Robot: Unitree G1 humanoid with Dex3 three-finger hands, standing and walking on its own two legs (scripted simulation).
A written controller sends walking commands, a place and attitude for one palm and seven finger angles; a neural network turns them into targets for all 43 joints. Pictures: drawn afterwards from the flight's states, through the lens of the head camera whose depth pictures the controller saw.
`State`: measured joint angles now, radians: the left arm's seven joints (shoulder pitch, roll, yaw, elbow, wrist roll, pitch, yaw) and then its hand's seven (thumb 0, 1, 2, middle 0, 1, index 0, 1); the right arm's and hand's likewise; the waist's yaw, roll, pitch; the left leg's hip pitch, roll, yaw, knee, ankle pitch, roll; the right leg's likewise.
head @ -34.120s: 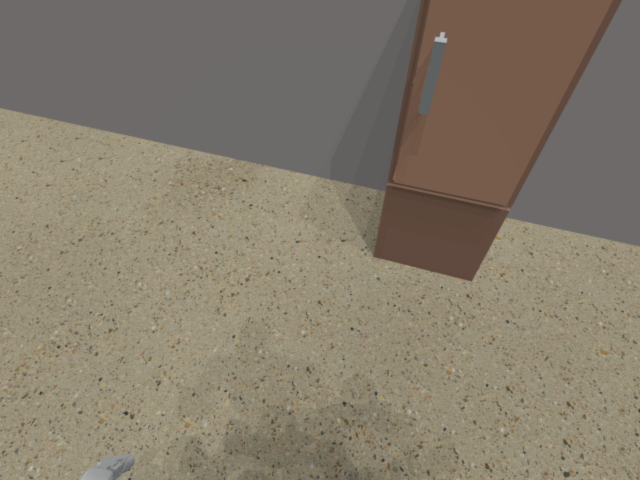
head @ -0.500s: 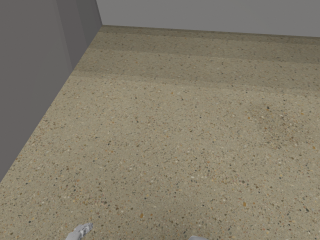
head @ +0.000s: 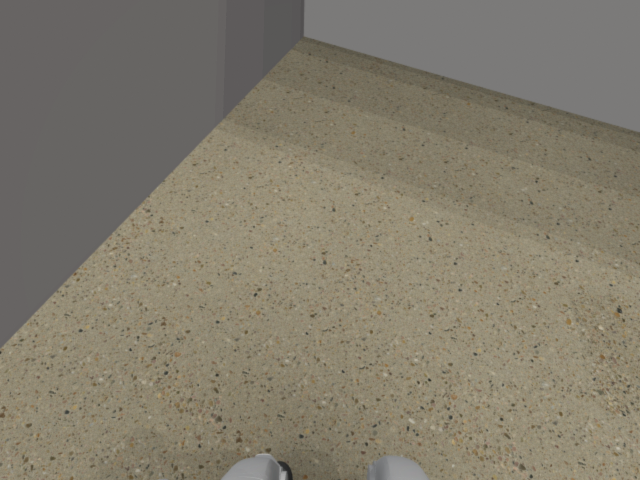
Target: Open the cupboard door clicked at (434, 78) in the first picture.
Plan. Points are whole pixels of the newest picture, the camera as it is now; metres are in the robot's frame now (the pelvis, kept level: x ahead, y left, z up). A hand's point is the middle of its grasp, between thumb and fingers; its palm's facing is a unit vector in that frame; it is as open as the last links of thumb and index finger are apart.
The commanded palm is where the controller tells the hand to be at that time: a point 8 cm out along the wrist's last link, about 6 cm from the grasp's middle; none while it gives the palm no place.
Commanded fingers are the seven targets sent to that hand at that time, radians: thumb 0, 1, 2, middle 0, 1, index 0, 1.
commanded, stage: turn to face it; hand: left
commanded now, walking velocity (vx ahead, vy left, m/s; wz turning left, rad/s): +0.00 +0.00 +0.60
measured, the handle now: out of the picture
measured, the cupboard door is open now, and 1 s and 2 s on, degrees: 53 53 53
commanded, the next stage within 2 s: none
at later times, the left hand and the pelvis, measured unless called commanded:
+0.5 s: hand out of the picture +0.05 +0.11 -0.13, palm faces +0.29 -0.91 -0.28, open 7.3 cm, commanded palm none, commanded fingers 0.00 0.90 0.90 -0.20 -0.30 -0.20 -0.30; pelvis +0.04 -0.10 +0.02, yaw +19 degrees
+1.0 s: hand out of the picture +0.02 +0.11 -0.15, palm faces +0.58 -0.75 -0.31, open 7.3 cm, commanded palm none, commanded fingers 0.00 0.90 0.90 -0.20 -0.30 -0.20 -0.30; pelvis +0.07 -0.12 +0.00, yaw +37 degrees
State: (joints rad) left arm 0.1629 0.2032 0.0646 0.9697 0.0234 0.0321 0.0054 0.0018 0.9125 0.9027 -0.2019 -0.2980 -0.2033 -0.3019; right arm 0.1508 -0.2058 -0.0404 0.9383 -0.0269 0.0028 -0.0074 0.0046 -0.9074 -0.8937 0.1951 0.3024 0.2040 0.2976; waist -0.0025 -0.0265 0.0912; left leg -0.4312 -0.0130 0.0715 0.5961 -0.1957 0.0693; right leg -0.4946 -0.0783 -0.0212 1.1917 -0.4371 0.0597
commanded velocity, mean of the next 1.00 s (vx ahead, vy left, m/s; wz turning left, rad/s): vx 0.00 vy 0.00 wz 0.60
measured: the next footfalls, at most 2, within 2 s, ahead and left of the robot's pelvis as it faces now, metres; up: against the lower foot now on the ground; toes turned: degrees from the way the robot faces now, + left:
right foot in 0.26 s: +0.07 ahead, -0.18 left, +0.00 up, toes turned +8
left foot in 0.68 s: +0.03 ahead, +0.04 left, +0.00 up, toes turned +32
